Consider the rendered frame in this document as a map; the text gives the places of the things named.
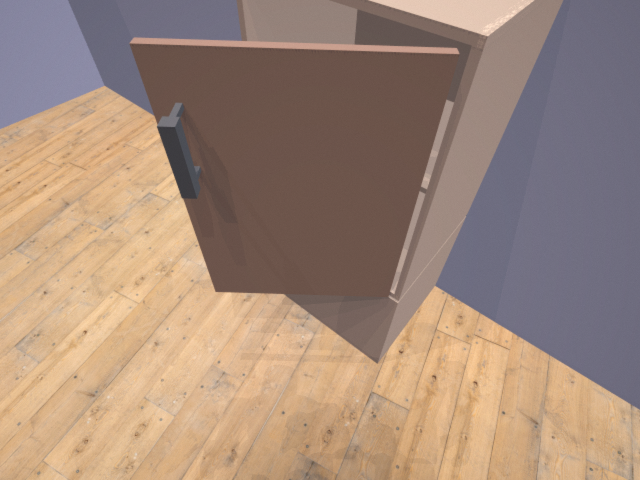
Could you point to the handle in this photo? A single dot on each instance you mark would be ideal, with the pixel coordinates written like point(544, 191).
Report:
point(178, 153)

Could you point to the cupboard door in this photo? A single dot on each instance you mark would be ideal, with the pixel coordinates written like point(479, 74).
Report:
point(312, 155)

